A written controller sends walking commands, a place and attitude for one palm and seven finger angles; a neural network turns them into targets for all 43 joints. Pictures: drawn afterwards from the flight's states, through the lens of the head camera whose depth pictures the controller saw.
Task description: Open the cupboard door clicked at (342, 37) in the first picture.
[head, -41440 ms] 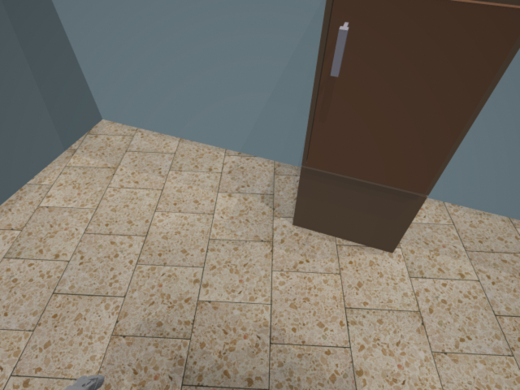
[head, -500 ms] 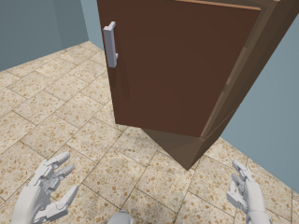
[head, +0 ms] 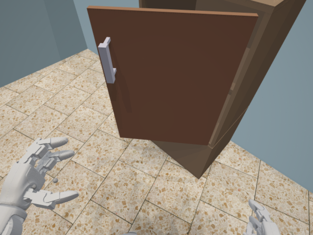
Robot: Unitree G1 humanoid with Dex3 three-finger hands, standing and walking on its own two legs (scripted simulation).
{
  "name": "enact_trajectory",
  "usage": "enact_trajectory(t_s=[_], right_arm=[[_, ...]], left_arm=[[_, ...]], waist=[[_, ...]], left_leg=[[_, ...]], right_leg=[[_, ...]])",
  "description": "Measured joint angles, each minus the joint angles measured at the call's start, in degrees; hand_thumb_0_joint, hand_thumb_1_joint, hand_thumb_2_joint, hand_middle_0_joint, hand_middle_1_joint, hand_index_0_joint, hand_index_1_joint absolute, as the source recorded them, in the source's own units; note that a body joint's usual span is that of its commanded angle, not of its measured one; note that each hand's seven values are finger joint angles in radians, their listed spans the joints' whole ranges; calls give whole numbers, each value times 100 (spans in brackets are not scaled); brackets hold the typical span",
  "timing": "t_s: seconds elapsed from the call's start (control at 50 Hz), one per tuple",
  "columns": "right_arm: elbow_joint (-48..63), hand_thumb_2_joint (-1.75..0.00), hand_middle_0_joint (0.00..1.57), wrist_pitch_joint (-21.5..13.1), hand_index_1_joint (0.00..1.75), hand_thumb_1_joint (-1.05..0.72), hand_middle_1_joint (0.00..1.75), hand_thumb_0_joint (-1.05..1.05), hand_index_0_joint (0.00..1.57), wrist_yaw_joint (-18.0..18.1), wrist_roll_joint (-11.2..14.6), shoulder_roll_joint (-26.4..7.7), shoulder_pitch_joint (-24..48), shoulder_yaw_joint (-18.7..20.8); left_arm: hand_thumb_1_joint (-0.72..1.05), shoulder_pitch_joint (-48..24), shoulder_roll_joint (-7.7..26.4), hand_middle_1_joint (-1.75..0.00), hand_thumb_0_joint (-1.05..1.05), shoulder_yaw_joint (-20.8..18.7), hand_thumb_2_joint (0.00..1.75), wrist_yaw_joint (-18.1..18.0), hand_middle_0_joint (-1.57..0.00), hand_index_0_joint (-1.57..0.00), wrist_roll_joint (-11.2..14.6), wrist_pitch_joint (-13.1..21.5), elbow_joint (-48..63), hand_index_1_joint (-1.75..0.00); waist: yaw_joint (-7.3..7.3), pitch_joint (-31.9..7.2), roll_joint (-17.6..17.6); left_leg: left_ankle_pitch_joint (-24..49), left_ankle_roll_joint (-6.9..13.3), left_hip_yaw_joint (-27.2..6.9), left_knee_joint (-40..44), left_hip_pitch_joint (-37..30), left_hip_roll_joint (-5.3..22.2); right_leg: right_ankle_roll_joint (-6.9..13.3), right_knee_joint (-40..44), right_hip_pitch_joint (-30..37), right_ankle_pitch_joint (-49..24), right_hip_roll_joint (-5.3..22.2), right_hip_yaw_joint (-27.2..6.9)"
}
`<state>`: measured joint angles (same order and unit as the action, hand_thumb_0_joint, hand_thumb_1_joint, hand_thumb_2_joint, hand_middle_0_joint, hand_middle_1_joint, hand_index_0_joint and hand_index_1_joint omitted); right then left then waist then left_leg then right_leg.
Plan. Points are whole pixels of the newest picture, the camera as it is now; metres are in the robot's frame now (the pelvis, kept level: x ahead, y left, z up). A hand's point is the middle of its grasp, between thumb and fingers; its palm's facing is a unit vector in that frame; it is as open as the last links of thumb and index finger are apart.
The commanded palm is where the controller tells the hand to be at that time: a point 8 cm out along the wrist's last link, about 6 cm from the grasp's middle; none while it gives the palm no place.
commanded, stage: raise the hand with hooked fingers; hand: left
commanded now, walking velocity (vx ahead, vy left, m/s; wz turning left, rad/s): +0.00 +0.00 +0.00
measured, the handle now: (109, 60) +0.56 +0.18 +0.15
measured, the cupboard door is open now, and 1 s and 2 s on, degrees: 37 37 37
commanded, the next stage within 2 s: move the hooked fingers beside the handle in 1.10 s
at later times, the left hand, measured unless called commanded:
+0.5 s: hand (25, 142) +0.26 +0.28 +0.15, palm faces +0.01 -1.00 -0.08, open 13.9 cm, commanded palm +0.24 +0.33 +0.16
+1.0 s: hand (38, 124) +0.30 +0.27 +0.16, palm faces +0.00 -1.00 -0.06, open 14.0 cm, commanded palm +0.27 +0.32 +0.17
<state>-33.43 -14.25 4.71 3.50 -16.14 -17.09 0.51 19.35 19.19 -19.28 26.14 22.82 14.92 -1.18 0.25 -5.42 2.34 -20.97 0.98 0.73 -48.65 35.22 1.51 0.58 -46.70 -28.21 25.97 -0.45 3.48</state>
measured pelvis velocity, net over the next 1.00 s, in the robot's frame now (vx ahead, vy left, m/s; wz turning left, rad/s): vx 0.01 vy -0.01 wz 0.01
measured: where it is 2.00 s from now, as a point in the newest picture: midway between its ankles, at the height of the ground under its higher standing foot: outside the picture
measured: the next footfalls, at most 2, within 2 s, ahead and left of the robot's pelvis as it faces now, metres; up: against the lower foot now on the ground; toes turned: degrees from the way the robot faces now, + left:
none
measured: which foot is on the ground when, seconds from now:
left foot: down 0.00-1.00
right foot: down 0.00-1.00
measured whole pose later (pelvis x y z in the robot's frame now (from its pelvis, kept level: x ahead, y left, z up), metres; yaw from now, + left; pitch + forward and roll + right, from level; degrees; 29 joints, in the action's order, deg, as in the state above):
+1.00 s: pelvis +0.01 -0.01 +0.03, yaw +0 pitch +2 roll -1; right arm -33.7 -12.5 6.5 4.6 -16.3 -15.5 -2.8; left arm -6.3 26.9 -25.6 29.9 20.3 1.3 -17.3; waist 1.0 -2.1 2.2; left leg -15.8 0.6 0.8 -35.0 21.2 0.9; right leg 0.9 -32.9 -14.4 20.5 -0.4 3.4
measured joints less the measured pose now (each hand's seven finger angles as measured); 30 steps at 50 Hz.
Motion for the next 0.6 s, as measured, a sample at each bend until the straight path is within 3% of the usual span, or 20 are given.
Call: enact_trajectory(t_s=[0.16,0.32,0.6], right_arm=[[90,-90,21,-58,30,-90,30,1,20,65,32,16,162,-140],[136,-90,21,-1,30,-90,30,1,20,127,61,154,312,-412],[-21,-90,21,87,30,-90,30,1,21,216,93,78,240,-507]], left_arm=[[-25,-553,187,-104,0,-23,40,-155,-29,-28,-121,-260,-86,-105],[-42,-1424,451,-115,0,-166,33,7,-30,-30,-181,-871,-622,-115],[-50,-2528,862,-120,-1,-499,30,341,-30,-30,-260,-1334,-1450,-120]], waist=[[47,111,-47],[141,219,0],[159,386,33]], left_leg=[[141,52,-21,301,-427,-56],[337,79,-49,683,-842,-108],[546,55,-75,1158,-1246,-130]], right_leg=[[-45,379,476,-177,39,27],[-71,799,921,-384,71,62],[-47,1269,1325,-584,72,89]])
